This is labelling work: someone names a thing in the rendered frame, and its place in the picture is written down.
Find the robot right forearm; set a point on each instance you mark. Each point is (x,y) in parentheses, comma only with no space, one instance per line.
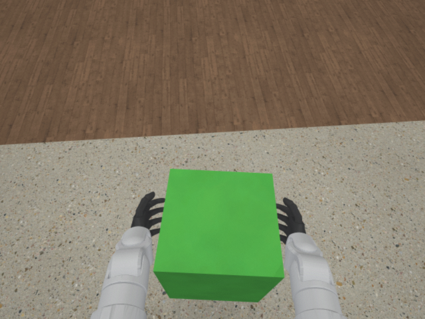
(313,289)

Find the robot left forearm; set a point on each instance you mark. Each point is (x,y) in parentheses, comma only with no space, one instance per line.
(126,281)

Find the carton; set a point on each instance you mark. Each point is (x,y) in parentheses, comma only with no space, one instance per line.
(219,237)

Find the left robot hand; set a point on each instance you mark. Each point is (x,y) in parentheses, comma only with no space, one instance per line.
(143,213)

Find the right robot hand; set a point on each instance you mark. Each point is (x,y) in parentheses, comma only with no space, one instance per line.
(293,221)

